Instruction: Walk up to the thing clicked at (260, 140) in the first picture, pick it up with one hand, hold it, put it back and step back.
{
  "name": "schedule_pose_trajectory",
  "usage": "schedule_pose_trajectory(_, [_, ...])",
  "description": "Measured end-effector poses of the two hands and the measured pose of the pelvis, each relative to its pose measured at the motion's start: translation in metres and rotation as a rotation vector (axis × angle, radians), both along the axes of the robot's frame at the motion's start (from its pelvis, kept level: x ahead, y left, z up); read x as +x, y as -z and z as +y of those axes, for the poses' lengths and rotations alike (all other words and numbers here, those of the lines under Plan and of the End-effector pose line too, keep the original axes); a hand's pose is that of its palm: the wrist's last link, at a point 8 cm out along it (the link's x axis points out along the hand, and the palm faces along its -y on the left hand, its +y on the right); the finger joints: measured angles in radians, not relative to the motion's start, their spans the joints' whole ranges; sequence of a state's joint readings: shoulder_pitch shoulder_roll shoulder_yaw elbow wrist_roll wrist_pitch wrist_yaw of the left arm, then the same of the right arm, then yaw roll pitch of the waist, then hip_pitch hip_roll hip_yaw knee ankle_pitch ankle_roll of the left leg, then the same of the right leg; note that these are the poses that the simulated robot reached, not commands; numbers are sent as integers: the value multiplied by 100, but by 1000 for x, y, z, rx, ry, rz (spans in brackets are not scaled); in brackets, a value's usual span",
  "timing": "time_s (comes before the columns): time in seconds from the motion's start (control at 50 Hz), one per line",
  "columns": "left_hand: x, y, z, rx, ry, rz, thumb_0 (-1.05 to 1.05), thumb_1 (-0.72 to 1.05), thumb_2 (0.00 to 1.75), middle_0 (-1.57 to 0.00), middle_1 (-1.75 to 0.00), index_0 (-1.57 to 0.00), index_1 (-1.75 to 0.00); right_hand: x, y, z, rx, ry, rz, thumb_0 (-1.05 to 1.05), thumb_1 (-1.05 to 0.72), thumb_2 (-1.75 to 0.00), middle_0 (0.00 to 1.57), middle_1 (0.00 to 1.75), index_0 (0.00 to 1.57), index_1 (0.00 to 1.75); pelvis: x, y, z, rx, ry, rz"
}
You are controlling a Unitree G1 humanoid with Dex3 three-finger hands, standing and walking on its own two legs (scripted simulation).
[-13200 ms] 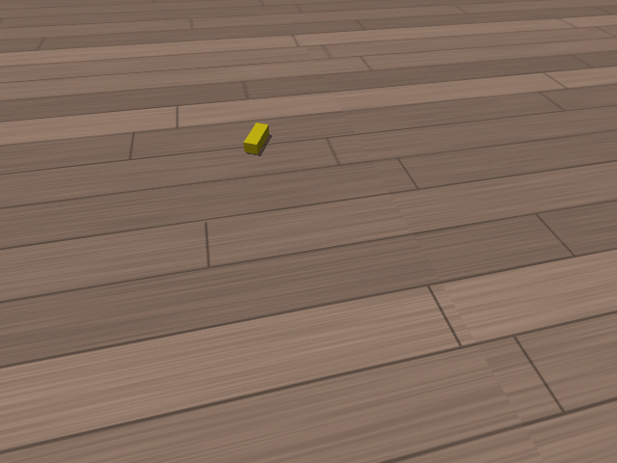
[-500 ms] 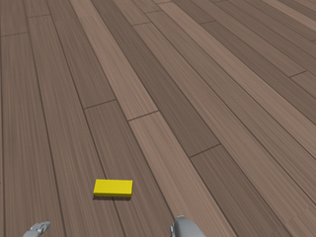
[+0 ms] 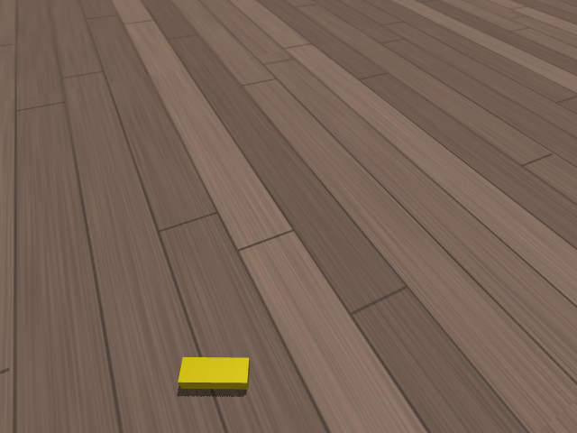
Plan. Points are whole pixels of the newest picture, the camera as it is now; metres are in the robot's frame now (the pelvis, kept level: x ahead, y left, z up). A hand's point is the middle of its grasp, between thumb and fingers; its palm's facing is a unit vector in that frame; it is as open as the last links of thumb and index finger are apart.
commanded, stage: walk up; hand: left
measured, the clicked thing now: (215, 373) +0.46 +0.22 -0.73
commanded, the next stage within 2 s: stand in 0.06 s
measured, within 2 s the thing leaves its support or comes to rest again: neither
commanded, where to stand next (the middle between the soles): +0.10 -0.03 m, yaw +1 degrees
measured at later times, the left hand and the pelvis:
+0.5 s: hand out of the picture +0.10 +0.25 -0.13, palm faces -0.05 -0.94 -0.34, open 7.4 cm; pelvis +0.03 +0.00 +0.02, yaw -1 degrees
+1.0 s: hand out of the picture +0.14 +0.25 -0.13, palm faces -0.05 -0.94 -0.33, open 7.4 cm; pelvis +0.04 +0.00 +0.02, yaw -1 degrees
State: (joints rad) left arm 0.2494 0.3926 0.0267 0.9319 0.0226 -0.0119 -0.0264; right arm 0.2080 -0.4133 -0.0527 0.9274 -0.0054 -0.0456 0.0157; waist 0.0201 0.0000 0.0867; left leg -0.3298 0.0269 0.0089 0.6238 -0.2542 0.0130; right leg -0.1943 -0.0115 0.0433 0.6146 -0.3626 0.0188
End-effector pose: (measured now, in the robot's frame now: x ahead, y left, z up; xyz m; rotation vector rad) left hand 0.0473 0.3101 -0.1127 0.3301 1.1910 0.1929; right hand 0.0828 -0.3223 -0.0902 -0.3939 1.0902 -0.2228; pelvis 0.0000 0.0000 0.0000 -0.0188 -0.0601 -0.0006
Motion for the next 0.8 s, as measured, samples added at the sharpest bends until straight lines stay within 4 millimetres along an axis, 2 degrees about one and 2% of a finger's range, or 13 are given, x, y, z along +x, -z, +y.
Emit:
schedule_pose_trajectory(0.04, [6,7,9,2,-14,4,1,90,90,-20,-30,-21,-30,-2,3,9,-9,10,-2,1,-90,-90,20,30,21,30,0,4,5,28,7,-10])
schedule_pose_trajectory(0.1, [15,10,12,-3,-21,8,1,90,90,-20,-30,-21,-30,-9,2,21,2,19,16,1,-90,-90,20,30,21,30,0,1,8,30,15,-10])
schedule_pose_trajectory(0.18, [22,4,6,-18,3,3,1,90,90,-20,-30,-21,-30,-12,4,29,37,43,45,1,-90,-90,20,30,21,30,1,-5,9,27,22,-3])
schedule_pose_trajectory(0.34, [19,-10,-7,-10,20,54,1,90,90,-20,-30,-21,-30,2,12,37,119,73,46,1,-90,-90,20,30,21,30,14,-15,7,16,14,4])
schedule_pose_trajectory(0.64, [79,-16,-14,-20,33,-8,1,90,90,-20,-30,-21,-30,18,4,25,86,83,101,1,-90,-90,20,30,21,30,36,-23,3,19,19,22])
schedule_pose_trajectory(0.8, [95,-17,-16,-24,39,-24,1,90,90,-20,-30,-21,-30,30,-2,21,67,87,88,1,-91,-90,20,30,21,30,42,-24,3,17,18,25])
